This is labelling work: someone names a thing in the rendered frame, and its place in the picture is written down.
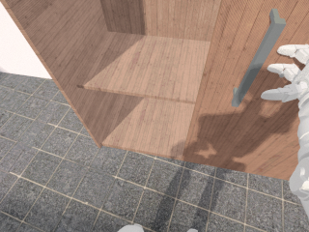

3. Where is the robot right upper arm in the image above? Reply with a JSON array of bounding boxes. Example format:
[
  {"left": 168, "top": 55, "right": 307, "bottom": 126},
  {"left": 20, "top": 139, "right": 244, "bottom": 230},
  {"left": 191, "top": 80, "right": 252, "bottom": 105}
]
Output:
[{"left": 289, "top": 157, "right": 309, "bottom": 219}]

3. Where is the robot right forearm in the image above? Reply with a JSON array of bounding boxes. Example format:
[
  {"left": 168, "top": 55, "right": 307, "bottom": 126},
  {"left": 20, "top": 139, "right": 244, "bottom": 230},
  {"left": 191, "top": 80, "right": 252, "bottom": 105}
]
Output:
[{"left": 297, "top": 93, "right": 309, "bottom": 163}]

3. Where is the wardrobe door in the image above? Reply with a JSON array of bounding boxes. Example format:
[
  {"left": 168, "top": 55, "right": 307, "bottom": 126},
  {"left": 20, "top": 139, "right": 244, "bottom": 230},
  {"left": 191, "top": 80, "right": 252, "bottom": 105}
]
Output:
[{"left": 182, "top": 0, "right": 309, "bottom": 181}]

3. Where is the handle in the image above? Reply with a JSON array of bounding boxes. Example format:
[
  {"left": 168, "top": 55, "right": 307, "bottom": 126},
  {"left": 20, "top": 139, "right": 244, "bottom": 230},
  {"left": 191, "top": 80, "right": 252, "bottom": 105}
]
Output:
[{"left": 231, "top": 8, "right": 287, "bottom": 107}]

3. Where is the robot right hand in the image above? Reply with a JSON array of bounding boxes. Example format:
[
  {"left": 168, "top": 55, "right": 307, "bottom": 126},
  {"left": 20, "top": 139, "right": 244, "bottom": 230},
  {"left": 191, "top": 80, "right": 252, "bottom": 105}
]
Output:
[{"left": 261, "top": 44, "right": 309, "bottom": 102}]

